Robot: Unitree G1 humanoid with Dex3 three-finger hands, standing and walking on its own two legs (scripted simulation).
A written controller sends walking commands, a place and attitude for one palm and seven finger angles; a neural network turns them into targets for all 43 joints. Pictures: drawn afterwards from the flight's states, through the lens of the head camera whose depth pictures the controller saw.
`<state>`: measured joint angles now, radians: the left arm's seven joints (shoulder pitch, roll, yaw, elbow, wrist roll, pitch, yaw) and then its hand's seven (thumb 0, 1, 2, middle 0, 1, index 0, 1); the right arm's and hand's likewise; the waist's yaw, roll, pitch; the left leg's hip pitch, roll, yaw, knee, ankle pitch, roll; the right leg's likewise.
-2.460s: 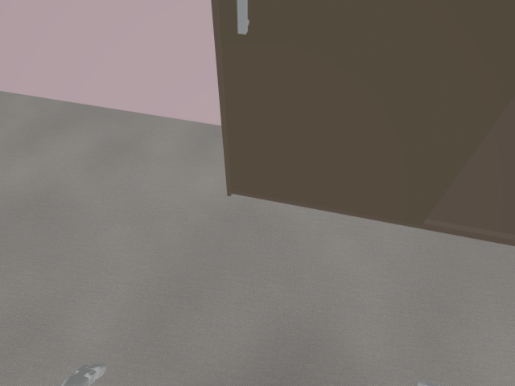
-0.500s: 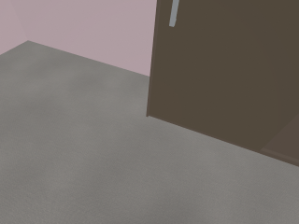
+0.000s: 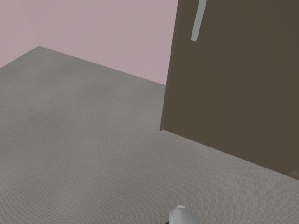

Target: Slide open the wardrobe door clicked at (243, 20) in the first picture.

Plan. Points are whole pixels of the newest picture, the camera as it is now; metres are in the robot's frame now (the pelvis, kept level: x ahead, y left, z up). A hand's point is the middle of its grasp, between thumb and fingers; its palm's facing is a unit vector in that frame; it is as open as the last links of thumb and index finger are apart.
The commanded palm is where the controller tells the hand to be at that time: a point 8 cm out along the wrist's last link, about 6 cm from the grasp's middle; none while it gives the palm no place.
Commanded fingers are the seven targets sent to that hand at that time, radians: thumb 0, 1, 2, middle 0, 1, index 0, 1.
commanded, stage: turn to face it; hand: left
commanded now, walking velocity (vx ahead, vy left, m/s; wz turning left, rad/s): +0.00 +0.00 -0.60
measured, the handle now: (201, 10) +0.87 -0.18 +0.20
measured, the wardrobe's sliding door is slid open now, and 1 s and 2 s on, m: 0.00 0.00 0.00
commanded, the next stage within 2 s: take the last steps up to it in 0.74 s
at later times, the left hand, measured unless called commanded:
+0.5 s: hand (103, 210) +0.19 +0.15 -0.16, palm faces -0.10 -0.96 -0.26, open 7.3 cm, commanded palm none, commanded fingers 0.00 0.90 0.90 -0.20 -0.30 -0.20 -0.30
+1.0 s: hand (96, 191) +0.25 +0.18 -0.17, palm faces -0.31 -0.92 -0.22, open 7.4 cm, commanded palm none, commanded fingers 0.00 0.90 0.90 -0.20 -0.30 -0.20 -0.30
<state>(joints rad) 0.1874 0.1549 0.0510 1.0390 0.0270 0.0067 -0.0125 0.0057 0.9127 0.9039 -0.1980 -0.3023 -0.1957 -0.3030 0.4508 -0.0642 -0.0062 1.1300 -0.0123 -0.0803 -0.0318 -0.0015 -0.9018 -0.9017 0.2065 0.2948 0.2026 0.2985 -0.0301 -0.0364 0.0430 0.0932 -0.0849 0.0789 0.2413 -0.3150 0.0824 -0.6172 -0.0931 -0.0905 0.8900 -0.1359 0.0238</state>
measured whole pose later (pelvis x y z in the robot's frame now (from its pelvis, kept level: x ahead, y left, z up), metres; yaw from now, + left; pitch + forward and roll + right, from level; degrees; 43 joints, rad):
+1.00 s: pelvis +0.15 +0.00 +0.00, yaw -22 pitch +0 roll +0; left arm 0.26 0.23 0.08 1.00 0.03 0.05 -0.01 0.01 0.91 0.90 -0.20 -0.30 -0.20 -0.30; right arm 0.29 -0.15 -0.01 1.00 -0.03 -0.01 -0.03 0.00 -0.90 -0.90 0.21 0.29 0.20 0.30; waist 0.00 -0.04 0.02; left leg -0.13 0.03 0.12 0.41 -0.28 0.02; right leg -0.45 -0.03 0.02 1.01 -0.38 0.04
